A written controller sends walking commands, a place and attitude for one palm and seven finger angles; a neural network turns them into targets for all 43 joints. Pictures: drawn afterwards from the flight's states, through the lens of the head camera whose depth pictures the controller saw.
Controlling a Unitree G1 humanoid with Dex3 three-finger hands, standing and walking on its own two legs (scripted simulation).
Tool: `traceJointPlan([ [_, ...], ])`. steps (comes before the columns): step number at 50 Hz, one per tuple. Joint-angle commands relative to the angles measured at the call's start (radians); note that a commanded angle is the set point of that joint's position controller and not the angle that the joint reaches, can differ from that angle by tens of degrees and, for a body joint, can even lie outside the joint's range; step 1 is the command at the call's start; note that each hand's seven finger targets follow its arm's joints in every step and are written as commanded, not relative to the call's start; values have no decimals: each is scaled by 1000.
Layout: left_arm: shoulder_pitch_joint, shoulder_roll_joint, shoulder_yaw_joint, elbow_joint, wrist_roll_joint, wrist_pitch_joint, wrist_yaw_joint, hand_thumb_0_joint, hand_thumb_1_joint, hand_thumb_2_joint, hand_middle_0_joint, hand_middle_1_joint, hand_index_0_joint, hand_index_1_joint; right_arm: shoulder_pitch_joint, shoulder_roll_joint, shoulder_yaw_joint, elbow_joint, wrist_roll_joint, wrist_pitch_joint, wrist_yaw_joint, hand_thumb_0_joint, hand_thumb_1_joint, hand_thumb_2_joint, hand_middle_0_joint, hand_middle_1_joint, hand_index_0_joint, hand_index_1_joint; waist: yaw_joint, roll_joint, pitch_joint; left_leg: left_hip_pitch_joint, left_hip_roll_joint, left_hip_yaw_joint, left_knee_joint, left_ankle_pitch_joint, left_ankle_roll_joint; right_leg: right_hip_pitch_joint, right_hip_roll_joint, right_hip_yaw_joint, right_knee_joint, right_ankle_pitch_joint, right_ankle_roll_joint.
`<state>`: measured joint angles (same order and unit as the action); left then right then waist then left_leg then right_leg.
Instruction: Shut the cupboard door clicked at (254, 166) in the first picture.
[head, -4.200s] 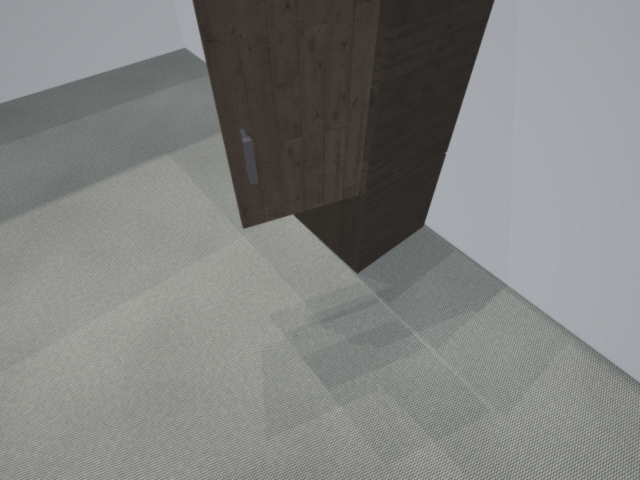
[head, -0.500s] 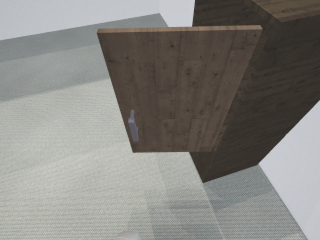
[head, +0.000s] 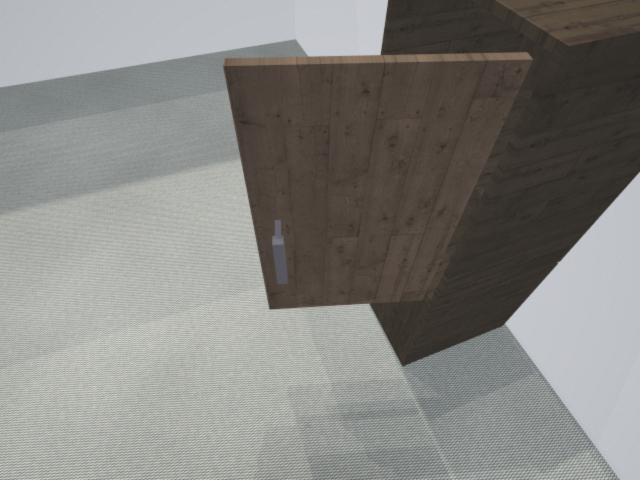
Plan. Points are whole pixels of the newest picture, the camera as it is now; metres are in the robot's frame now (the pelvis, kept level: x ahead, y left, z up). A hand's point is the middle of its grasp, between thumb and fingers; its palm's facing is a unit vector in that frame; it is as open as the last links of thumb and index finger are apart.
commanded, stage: come to a stop and stand still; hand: left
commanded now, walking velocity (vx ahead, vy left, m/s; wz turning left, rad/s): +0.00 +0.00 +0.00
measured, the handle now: (280, 252) +0.48 +0.10 -0.09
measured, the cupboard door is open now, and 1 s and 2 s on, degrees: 73 73 73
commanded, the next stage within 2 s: look again from close up in 0.08 s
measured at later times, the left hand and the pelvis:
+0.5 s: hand out of the picture -0.01 +0.19 -0.18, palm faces +0.01 -0.97 -0.23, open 7.4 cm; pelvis -0.03 +0.01 -0.01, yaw +0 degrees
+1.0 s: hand out of the picture -0.05 +0.15 -0.19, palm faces +0.05 -0.99 -0.16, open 7.4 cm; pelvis -0.02 -0.02 -0.01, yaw +2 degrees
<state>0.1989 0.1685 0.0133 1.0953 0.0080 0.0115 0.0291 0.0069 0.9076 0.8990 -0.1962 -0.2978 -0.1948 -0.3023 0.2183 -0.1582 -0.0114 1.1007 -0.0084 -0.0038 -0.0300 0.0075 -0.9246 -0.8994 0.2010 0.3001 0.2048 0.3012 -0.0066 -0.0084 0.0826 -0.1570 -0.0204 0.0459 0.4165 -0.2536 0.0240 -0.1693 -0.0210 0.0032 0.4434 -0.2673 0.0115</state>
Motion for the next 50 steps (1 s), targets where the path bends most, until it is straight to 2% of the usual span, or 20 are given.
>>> traceJointPlan([
  [1,42,93,12,-21,-1,-15,8,0,900,900,-200,-300,-200,-300,62,-102,-8,3,-4,-12,-7,0,-900,-900,200,300,200,300,12,-14,-38,5,117,-101,-85,222,-7,27,-74,68,-75,185,-34],
  [3,49,90,11,-14,-1,-12,7,0,900,900,-200,-300,-200,-300,62,-97,-6,10,-6,-11,-7,0,-900,-900,200,300,200,300,15,18,-11,-11,115,-102,-106,163,-7,17,-72,69,-92,139,-33],
  [5,51,90,9,-8,1,-11,6,0,900,900,-200,-300,-200,-300,68,-89,-6,17,-6,-8,-6,0,-900,-900,200,300,200,300,16,12,14,-28,113,-103,-116,118,-7,12,-68,69,-105,116,-34],
  [8,55,91,8,-5,-1,-13,5,0,900,900,-200,-300,-200,-300,78,-89,-4,25,-6,-9,-6,0,-900,-900,200,300,200,300,13,27,7,-26,111,-102,-124,104,-11,13,-70,74,-108,117,-35],
  [9,152,112,-2,16,16,-53,48,0,900,900,-200,-300,-200,-300,11,-136,-6,-45,7,-34,4,0,-900,-900,200,300,200,300,36,77,-78,1,136,-60,91,387,-21,12,-118,82,-33,497,-29],
  [10,153,162,3,-1,9,-75,46,0,900,900,-200,-300,-200,-300,13,-127,2,-79,4,-41,9,0,-900,-900,200,300,200,300,16,87,-126,-9,100,-58,106,393,-29,61,-153,98,9,759,-47],
  [11,125,170,11,-31,6,-72,39,0,900,900,-200,-300,-200,-300,100,-101,-10,-71,-5,-48,5,0,-900,-900,200,300,200,300,-14,106,-215,14,89,-68,70,346,-23,111,-152,98,77,735,-63],
  [12,117,148,6,-36,1,-68,36,0,900,900,-200,-300,-200,-300,120,-110,-13,-65,-6,-48,-1,0,-900,-900,200,300,200,300,-7,97,-269,34,110,-84,74,426,-13,116,-131,75,88,625,-64],
  [13,112,130,-1,-37,-1,-63,34,0,900,900,-200,-300,-200,-300,114,-115,-11,-65,-2,-42,-4,0,-900,-900,200,300,200,300,-7,53,-265,44,128,-99,72,444,-5,95,-108,61,72,488,-61],
  [16,100,109,-6,-48,5,-46,27,0,900,900,-200,-300,-200,-300,89,-122,-12,-86,-3,-33,-4,0,-900,-900,200,300,200,300,0,-4,-109,-29,131,-108,36,327,4,5,-79,58,31,262,-54],
  [19,93,111,-11,-61,8,-36,17,0,900,900,-200,-300,-200,-300,63,-128,-14,-107,-4,-22,7,0,-900,-900,200,300,200,300,1,-40,45,-119,105,-124,-45,6,8,-106,-69,90,-40,-12,-50],
  [22,103,127,-8,-73,10,-33,12,0,900,900,-200,-300,-200,-300,65,-142,-17,-111,-7,-19,12,0,-900,-900,200,300,200,300,-1,-6,65,-141,99,-136,-84,-115,10,-134,-59,97,-54,-99,-52],
  [25,121,127,-5,-84,13,-31,10,0,900,900,-200,-300,-200,-300,67,-149,-20,-116,-8,-20,13,0,-900,-900,200,300,200,300,4,-7,37,-157,107,-151,-111,-169,18,-108,-51,86,-50,-93,-48],
  [29,131,133,-5,-89,11,-34,6,0,900,900,-200,-300,-200,-300,65,-164,-18,-112,-7,-26,14,0,-900,-900,200,300,200,300,4,4,-12,-136,108,-152,-113,-154,18,-95,-58,94,-56,-74,-47],
  [33,136,136,-6,-84,9,-39,3,0,900,900,-200,-300,-200,-300,64,-159,-14,-101,-4,-29,14,0,-900,-900,200,300,200,300,5,-16,-18,-125,101,-139,-96,-102,15,-90,-70,100,-77,-51,-47],
  [37,145,132,-9,-70,8,-40,3,0,900,900,-200,-300,-200,-300,70,-152,-9,-79,-3,-30,14,0,-900,-900,200,300,200,300,6,8,-14,-115,104,-135,-99,-76,11,-88,-72,96,-83,-21,-45],
  [38,159,105,-15,-56,7,-37,3,0,900,900,-200,-300,-200,-300,84,-126,-1,-67,-5,-28,14,0,-900,-900,200,300,200,300,3,5,-26,-116,108,-140,-108,-108,9,-77,-69,84,-80,-47,-39],
  [40,181,99,-14,-46,11,-31,1,0,900,900,-200,-300,-200,-300,95,-124,-4,-58,-8,-20,14,0,-900,-900,200,300,200,300,6,-16,-18,-138,116,-156,-110,-200,17,-72,-58,58,-63,-121,-37],
  [44,206,92,-6,-43,19,-21,-6,0,900,900,-200,-300,-200,-300,96,-146,-17,-54,-15,-12,11,0,-900,-900,200,300,200,300,9,33,29,-209,146,-212,-149,-340,40,-93,-37,11,-7,-182,-36],
  [50,240,80,2,-48,22,-23,-13,0,900,900,-200,-300,-200,-300,125,-132,-25,-51,-13,-17,1,0,-900,-900,200,300,200,300,13,64,42,-218,161,-234,-110,-211,66,-78,-36,-17,21,-80,-44],
])
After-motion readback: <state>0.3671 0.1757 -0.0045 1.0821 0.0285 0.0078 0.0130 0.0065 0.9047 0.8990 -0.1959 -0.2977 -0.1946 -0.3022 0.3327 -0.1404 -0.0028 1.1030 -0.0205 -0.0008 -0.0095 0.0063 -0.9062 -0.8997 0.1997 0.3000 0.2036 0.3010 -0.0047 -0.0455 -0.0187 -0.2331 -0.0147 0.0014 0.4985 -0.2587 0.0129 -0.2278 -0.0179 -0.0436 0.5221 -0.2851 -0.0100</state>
